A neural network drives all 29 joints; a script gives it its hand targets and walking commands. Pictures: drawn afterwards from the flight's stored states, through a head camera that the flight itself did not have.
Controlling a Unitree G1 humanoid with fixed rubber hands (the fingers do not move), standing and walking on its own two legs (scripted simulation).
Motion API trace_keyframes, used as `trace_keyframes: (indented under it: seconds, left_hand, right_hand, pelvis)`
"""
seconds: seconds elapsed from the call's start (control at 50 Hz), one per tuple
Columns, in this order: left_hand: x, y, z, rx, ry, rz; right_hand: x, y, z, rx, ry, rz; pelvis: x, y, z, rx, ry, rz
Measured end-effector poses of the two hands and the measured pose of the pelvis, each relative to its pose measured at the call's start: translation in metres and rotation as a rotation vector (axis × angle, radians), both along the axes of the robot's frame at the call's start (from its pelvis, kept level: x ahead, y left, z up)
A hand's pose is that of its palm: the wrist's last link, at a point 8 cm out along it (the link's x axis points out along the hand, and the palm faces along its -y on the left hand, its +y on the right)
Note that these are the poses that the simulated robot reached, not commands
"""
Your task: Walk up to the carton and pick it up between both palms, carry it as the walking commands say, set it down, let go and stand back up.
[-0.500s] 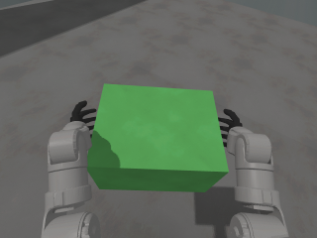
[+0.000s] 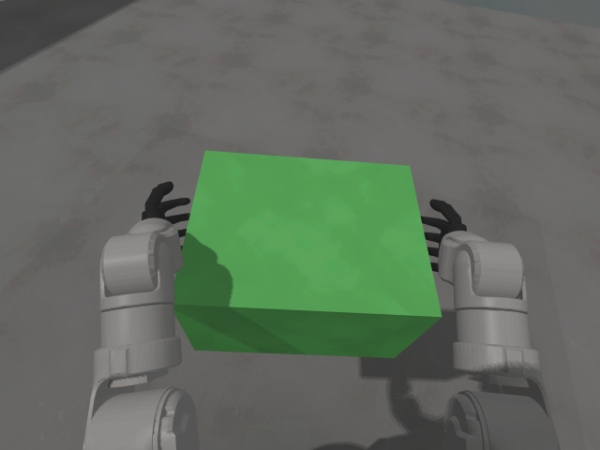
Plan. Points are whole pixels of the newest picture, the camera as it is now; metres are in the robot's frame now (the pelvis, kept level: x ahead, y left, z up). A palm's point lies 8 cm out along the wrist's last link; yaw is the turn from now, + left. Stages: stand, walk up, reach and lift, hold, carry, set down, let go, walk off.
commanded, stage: carry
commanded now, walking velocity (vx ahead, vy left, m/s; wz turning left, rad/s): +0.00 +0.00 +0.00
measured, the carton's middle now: (302, 257) +0.38 -0.02 +0.04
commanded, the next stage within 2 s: none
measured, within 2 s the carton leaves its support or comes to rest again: neither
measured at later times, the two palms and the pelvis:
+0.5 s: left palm (199, 265) +0.30 +0.11 +0.13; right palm (531, 319) +0.24 -0.26 +0.12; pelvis -0.06 -0.01 +0.01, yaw -7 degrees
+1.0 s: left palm (143, 276) +0.30 +0.17 +0.12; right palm (474, 311) +0.25 -0.20 +0.12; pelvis -0.06 +0.02 +0.01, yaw -6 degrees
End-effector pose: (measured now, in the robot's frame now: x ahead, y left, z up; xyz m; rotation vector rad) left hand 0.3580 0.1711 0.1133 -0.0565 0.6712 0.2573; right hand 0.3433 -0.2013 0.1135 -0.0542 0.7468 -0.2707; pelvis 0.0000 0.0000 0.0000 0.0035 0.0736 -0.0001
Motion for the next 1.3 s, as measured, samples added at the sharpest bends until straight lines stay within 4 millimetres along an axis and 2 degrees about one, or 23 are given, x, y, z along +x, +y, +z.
trace_keyframes:
  seconds: [0.08,0.14,0.24,0.36,0.5,0.7,0.92,1.3]
  left_hand:
    - [-0.013,0.001,-0.002,-0.019,0.014,-0.021]
    - [-0.018,-0.003,0.004,-0.018,0.024,-0.032]
    - [-0.023,-0.023,0.018,0.024,0.004,-0.063]
    - [-0.040,-0.052,0.019,0.057,0.032,-0.115]
    - [-0.054,-0.060,0.017,0.056,0.032,-0.150]
    - [-0.061,-0.035,0.014,0.046,0.044,-0.125]
    - [-0.064,-0.003,0.008,0.033,0.054,-0.081]
    - [-0.059,0.001,0.002,0.038,0.041,-0.102]
  right_hand:
    - [-0.025,0.002,0.001,0.001,0.012,-0.040]
    - [-0.036,-0.002,0.004,-0.002,0.022,-0.046]
    - [-0.046,-0.022,0.009,-0.003,0.005,-0.037]
    - [-0.077,-0.048,0.006,0.015,0.034,-0.080]
    - [-0.101,-0.055,0.009,0.019,0.034,-0.123]
    - [-0.097,-0.032,0.013,-0.005,0.046,-0.085]
    - [-0.089,-0.001,0.004,-0.007,0.054,-0.049]
    - [-0.090,0.003,-0.002,0.008,0.040,-0.082]
  pelvis:
    - [-0.010,0.001,0.005,-0.007,-0.015,-0.060]
    - [-0.018,-0.001,0.010,-0.030,-0.021,-0.084]
    - [-0.032,-0.013,0.008,-0.029,-0.015,-0.114]
    - [-0.047,-0.014,0.010,-0.013,-0.029,-0.105]
    - [-0.058,-0.010,0.011,-0.005,-0.035,-0.119]
    - [-0.063,0.002,0.010,-0.006,-0.035,-0.126]
    - [-0.058,0.015,0.009,-0.008,-0.037,-0.116]
    - [-0.049,0.027,0.009,-0.010,-0.041,-0.107]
